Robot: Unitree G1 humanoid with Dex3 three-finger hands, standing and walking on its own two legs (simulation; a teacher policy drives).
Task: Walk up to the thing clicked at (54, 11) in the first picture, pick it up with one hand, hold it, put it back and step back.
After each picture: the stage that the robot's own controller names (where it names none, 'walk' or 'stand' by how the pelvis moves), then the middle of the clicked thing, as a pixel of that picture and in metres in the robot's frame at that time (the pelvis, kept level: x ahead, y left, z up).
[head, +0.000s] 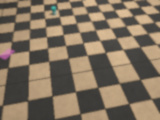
stand; (54, 11) +2.11 +0.53 -0.72
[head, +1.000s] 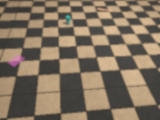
walk; (68, 20) +2.01 +0.26 -0.70
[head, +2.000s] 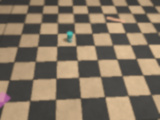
walk; (69, 37) +1.40 +0.17 -0.72
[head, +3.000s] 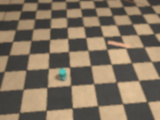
walk; (62, 75) +0.88 +0.22 -0.71
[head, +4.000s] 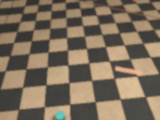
walk; (60, 118) +0.49 +0.23 -0.69
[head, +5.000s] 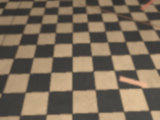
stand; out of the picture +0.43 +0.20 -0.72
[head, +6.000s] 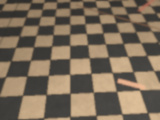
stand; out of the picture +0.41 +0.20 -0.73
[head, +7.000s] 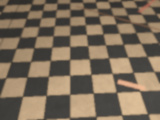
stand; out of the picture +0.41 +0.21 -0.73
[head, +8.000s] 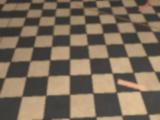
stand; out of the picture +0.40 +0.21 -0.73
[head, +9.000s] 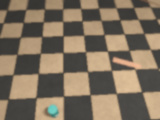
go down; (53, 111) +0.42 +0.22 -0.68
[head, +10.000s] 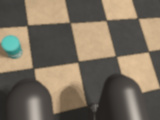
go down; (12, 47) +0.48 +0.25 -0.28
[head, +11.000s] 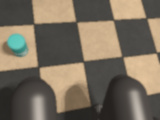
close in; (18, 46) +0.48 +0.25 -0.28
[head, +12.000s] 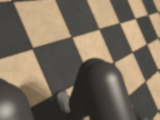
close in; out of the picture +0.47 +0.30 -0.22
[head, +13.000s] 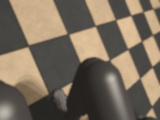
close; out of the picture +0.46 +0.31 -0.23
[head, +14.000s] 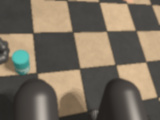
lift; (21, 62) +0.43 +0.24 -0.28
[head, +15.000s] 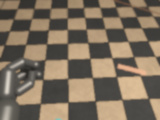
close; out of the picture +0.38 +0.18 -0.63
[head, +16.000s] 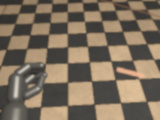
hold; out of the picture +0.38 +0.19 -0.67
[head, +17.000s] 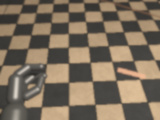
crouch; out of the picture +0.38 +0.19 -0.68
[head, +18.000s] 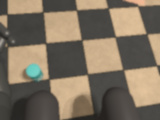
crouch; (35, 73) +0.44 +0.21 -0.38
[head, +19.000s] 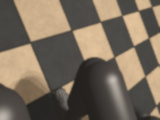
lower; out of the picture +0.41 +0.27 -0.23
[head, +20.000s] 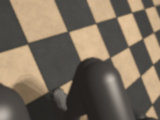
lower; out of the picture +0.41 +0.28 -0.23
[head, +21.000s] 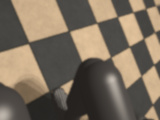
lower; out of the picture +0.41 +0.28 -0.23
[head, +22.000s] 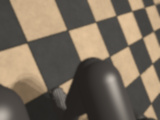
lower; out of the picture +0.41 +0.28 -0.23
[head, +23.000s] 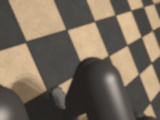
loosen; out of the picture +0.41 +0.28 -0.23
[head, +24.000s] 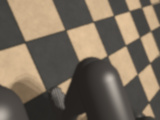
withdraw; out of the picture +0.38 +0.27 -0.23
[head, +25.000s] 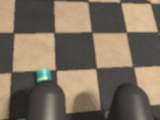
walk; (44, 82) +0.36 +0.19 -0.35
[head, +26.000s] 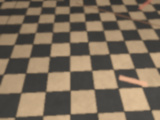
stand; out of the picture +0.28 +0.17 -0.68
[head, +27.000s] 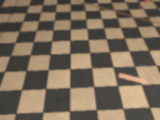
stand; out of the picture +0.29 +0.19 -0.69
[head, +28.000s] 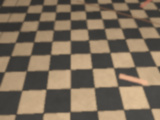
stand; out of the picture +0.28 +0.20 -0.69
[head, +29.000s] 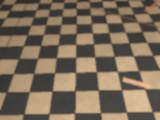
stand; out of the picture +0.29 +0.21 -0.75
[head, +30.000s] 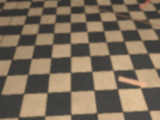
stand; out of the picture +0.26 +0.23 -0.75
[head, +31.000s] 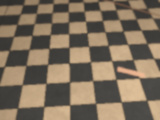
walk; out of the picture +0.27 +0.24 -0.74
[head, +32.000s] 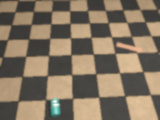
walk; (55, 107) +0.45 +0.23 -0.72
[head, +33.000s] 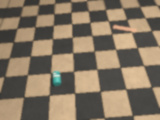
walk; (56, 78) +0.73 +0.34 -0.72
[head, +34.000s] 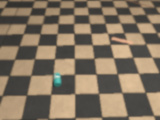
stand; (57, 79) +0.87 +0.29 -0.74
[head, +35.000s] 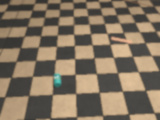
stand; (57, 80) +0.89 +0.30 -0.75
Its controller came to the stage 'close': yes
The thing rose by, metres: 0.02
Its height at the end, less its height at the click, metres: -0.02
